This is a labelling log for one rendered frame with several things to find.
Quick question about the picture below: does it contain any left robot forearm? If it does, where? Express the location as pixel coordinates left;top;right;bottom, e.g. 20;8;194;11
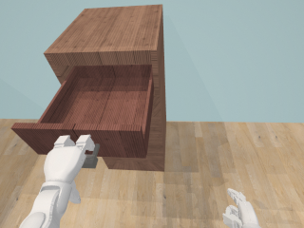
19;180;72;228

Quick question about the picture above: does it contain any cabinet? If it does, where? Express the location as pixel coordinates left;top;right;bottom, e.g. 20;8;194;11
44;4;166;172

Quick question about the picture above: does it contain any robot right hand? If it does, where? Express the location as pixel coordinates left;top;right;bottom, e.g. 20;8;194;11
222;188;259;228

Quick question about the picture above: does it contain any drawer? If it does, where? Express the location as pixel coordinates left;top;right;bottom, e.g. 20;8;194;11
11;64;154;159

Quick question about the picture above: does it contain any handle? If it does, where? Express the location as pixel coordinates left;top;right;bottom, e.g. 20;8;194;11
82;143;100;169

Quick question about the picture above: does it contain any robot left hand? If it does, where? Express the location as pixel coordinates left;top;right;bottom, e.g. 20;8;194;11
44;134;95;204

